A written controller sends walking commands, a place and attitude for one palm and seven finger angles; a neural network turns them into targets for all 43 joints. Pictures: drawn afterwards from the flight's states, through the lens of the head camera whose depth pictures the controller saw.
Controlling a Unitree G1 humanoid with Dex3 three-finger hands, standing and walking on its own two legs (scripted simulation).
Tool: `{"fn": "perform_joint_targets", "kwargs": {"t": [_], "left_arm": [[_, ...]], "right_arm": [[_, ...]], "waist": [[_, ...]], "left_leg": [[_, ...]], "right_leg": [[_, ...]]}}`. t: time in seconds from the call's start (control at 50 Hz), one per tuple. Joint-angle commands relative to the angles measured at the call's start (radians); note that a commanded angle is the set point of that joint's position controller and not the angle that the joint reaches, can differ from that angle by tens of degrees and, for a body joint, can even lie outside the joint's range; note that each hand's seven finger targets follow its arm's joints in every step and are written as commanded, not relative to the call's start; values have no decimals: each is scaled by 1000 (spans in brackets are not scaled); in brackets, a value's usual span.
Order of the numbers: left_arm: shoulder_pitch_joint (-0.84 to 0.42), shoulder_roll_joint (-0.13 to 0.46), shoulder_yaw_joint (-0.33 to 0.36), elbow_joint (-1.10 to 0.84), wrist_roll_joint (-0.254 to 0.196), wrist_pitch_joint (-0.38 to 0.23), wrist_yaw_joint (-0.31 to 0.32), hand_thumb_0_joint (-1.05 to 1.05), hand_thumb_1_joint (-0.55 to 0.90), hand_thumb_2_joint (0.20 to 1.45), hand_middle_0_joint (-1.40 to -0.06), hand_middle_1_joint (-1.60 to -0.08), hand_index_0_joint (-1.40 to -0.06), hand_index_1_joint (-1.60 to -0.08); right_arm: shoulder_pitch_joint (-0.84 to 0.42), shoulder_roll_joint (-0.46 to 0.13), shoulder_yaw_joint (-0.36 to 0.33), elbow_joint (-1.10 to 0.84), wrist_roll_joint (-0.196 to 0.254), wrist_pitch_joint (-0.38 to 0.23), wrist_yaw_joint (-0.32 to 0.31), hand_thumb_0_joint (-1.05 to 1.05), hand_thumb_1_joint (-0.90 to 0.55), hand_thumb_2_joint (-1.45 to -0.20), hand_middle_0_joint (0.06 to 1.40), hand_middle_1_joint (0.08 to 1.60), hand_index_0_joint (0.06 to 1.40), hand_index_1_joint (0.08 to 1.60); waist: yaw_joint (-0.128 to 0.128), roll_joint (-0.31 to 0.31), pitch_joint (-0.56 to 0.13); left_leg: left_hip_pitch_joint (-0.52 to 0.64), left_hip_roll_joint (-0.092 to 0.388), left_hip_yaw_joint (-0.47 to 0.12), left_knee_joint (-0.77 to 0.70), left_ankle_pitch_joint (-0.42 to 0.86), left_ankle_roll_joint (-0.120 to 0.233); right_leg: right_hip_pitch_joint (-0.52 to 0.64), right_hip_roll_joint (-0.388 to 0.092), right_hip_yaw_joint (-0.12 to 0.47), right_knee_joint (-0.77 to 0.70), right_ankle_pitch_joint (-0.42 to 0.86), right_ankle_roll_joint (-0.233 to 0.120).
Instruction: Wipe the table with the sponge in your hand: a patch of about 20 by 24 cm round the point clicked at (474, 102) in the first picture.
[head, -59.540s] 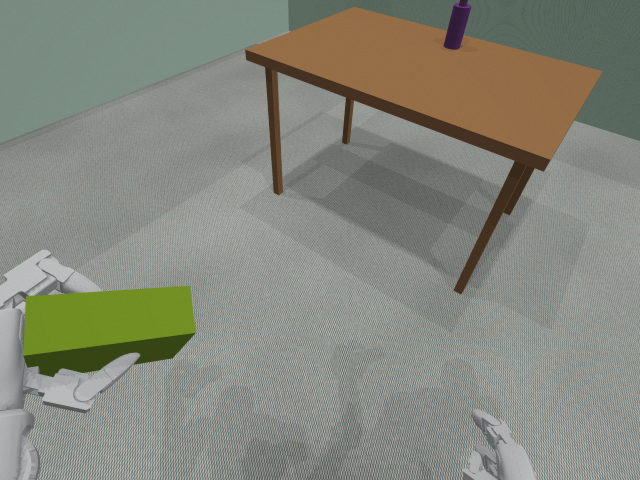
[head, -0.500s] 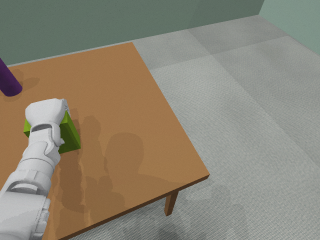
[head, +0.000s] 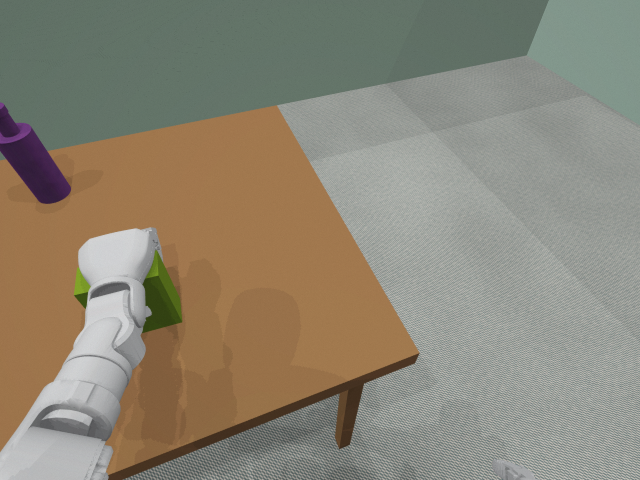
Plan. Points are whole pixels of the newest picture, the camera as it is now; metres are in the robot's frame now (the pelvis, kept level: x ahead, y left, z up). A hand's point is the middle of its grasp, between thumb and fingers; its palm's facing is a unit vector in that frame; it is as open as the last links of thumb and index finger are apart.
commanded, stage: wipe back along the first lane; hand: left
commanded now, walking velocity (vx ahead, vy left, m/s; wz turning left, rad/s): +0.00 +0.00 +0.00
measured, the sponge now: (138, 305) +0.36 +0.30 -0.03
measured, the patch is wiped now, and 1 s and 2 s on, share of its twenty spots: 1.00 1.00 1.00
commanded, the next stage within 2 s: lift the sponge slowly off the table in 0.90 s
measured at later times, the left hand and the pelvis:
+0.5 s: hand (133, 312) +0.32 +0.28 +0.02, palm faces -0.03 -0.04 -1.00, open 9.3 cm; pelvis +0.01 +0.00 +0.00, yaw +0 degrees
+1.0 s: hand (134, 343) +0.27 +0.26 +0.02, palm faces -0.01 -0.06 -1.00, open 9.2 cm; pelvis +0.00 +0.00 +0.00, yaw +0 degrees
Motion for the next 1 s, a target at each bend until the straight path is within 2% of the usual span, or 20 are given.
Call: {"fn": "perform_joint_targets", "kwargs": {"t": [0.0,0.1,0.22,0.26,0.28,0.3,0.42,0.44,0.52,0.54,0.58,0.64,0.66,0.72,0.74,0.8,0.84,0.88,0.94,0.98], "left_arm": [[-72,106,5,-78,-7,20,-37,0,100,1300,-1200,-1600,-1200,-1600],[-20,55,-31,-151,-10,37,-46,0,100,1300,-1200,-1600,-1200,-1600],[60,82,4,-204,-23,59,-50,0,100,1300,-1200,-1600,-1200,-1600],[119,70,6,-243,-29,59,-52,0,100,1300,-1200,-1600,-1200,-1600],[140,45,-14,-267,-34,60,-54,0,100,1300,-1200,-1600,-1200,-1600],[155,61,5,-277,-35,62,-52,0,100,1300,-1200,-1600,-1200,-1600],[261,29,-8,-372,-49,81,-51,0,100,1300,-1200,-1600,-1200,-1600],[258,52,21,-387,-52,85,-50,0,100,1300,-1200,-1600,-1200,-1600],[280,27,-8,-411,-55,105,-52,0,100,1300,-1200,-1600,-1200,-1600],[280,65,28,-425,-52,108,-51,0,100,1300,-1200,-1600,-1200,-1600],[303,-10,-38,-446,-51,108,-56,0,100,1300,-1200,-1600,-1200,-1600],[343,22,-2,-459,-51,110,-53,0,100,1300,-1200,-1600,-1200,-1600],[341,-29,-56,-476,-52,113,-57,0,100,1300,-1200,-1600,-1200,-1600],[361,-29,-56,-496,-54,118,-56,0,100,1300,-1200,-1600,-1200,-1600],[359,-1,-24,-499,-53,121,-53,0,100,1300,-1200,-1600,-1200,-1600],[368,-49,-78,-511,-48,127,-56,0,100,1300,-1200,-1600,-1200,-1600],[431,-11,-30,-529,-55,126,-51,0,100,1300,-1200,-1600,-1200,-1600],[426,-79,-104,-555,-53,129,-56,0,100,1300,-1200,-1600,-1200,-1600],[411,-38,-67,-564,-53,143,-53,0,100,1300,-1200,-1600,-1200,-1600],[374,-58,-88,-552,-52,151,-51,0,100,1300,-1200,-1600,-1200,-1600]], "right_arm": [[-74,-144,-40,-127,1,-39,-6,0,-900,-900,200,300,200,300],[-100,-138,-39,-142,2,-46,-3,0,-900,-900,200,300,200,300],[-125,-140,-34,-151,4,-55,-6,0,-900,-900,200,300,200,300],[-135,-137,-35,-161,4,-61,-3,0,-900,-900,200,300,200,300],[-142,-134,-34,-167,3,-64,-1,0,-900,-900,200,300,200,300],[-144,-135,-35,-166,3,-66,0,0,-900,-900,200,300,200,300],[-174,-129,-32,-180,3,-78,6,0,-900,-900,200,300,200,300],[-184,-131,-33,-180,3,-77,4,0,-900,-900,200,300,200,300],[-199,-126,-28,-181,3,-81,-2,0,-900,-900,200,300,200,300],[-205,-131,-29,-179,3,-79,-2,0,-900,-900,200,300,200,300],[-206,-120,-28,-188,3,-86,1,0,-900,-900,200,300,200,300],[-215,-124,-29,-185,3,-88,4,0,-900,-900,200,300,200,300],[-221,-116,-24,-194,3,-89,5,0,-900,-900,200,300,200,300],[-231,-115,-25,-197,3,-92,6,0,-900,-900,200,300,200,300],[-233,-119,-28,-192,2,-90,5,0,-900,-900,200,300,200,300],[-241,-112,-22,-196,3,-94,7,0,-900,-900,200,300,200,300],[-248,-115,-25,-199,1,-95,10,0,-900,-900,200,300,200,300],[-255,-106,-21,-207,2,-96,15,0,-900,-900,200,300,200,300],[-263,-111,-21,-203,1,-94,11,0,-900,-900,200,300,200,300],[-262,-107,-17,-200,3,-93,4,0,-900,-900,200,300,200,300]], "waist": [[0,-87,-162],[5,-66,-153],[16,-108,-145],[29,-82,-147],[27,-84,-148],[28,-112,-146],[37,-102,-135],[42,-109,-136],[39,-112,-96],[47,-99,-102],[40,-91,-96],[50,-104,-98],[43,-96,-91],[47,-103,-86],[53,-109,-87],[47,-104,-71],[65,-105,-87],[52,-104,-70],[56,-114,-57],[48,-123,-43]], "left_leg": [[160,5,-30,-64,278,0],[186,7,-32,-67,295,-3],[175,2,-27,-73,291,-2],[191,3,-32,-73,326,-4],[194,3,-26,-71,327,-3],[193,2,-25,-69,330,-1],[203,2,-23,-75,349,-4],[202,5,-28,-82,348,-5],[200,1,-20,-94,302,-2],[202,3,-30,-99,306,-5],[216,4,-28,-94,319,-4],[212,5,-35,-97,315,-7],[216,5,-33,-100,302,-6],[216,5,-34,-102,289,-5],[219,9,-41,-107,283,-7],[219,7,-39,-105,273,-6],[218,7,-43,-108,281,-8],[218,9,-42,-104,280,-7],[215,10,-47,-113,243,-5],[210,8,-39,-115,215,-3]], "right_leg": [[90,5,4,-63,309,-60],[87,6,0,-60,313,-62],[130,3,10,-62,348,-59],[141,4,6,-53,367,-62],[146,2,5,-55,382,-60],[154,2,12,-59,403,-58],[175,0,15,-56,438,-56],[180,1,20,-57,430,-58],[173,-1,18,-72,391,-54],[173,3,25,-69,375,-60],[163,1,13,-64,382,-58],[169,5,27,-62,376,-62],[162,2,12,-64,358,-57],[159,4,17,-67,340,-58],[157,8,23,-68,319,-62],[143,6,16,-67,311,-60],[166,9,33,-64,322,-65],[150,7,18,-56,315,-61],[142,12,30,-68,273,-63],[131,10,22,-72,249,-59]]}}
